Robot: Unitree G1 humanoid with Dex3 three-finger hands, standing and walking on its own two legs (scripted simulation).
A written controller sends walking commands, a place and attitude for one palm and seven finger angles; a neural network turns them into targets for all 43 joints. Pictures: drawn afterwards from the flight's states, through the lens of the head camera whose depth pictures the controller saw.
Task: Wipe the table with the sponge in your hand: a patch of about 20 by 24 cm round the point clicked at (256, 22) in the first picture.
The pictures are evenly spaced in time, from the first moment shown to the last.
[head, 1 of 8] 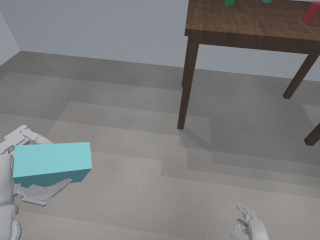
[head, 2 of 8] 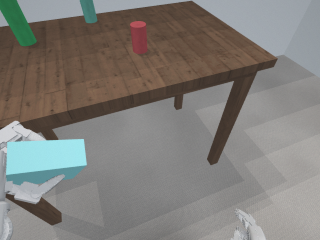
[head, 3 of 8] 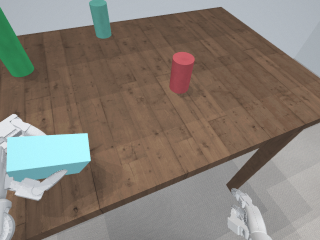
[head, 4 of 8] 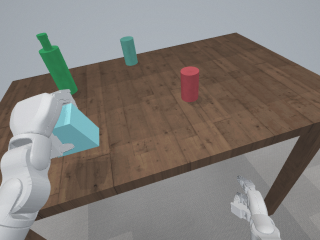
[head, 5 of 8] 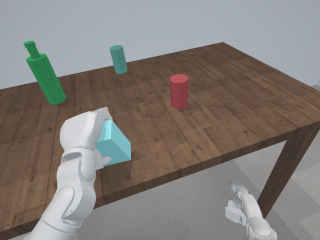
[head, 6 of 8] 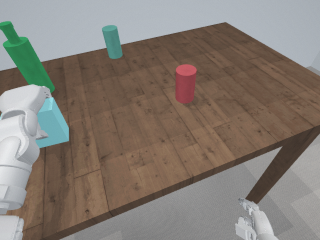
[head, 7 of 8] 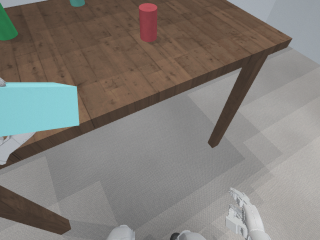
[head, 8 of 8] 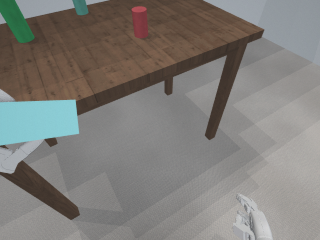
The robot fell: no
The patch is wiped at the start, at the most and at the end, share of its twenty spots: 0.00 0.95 0.95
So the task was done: yes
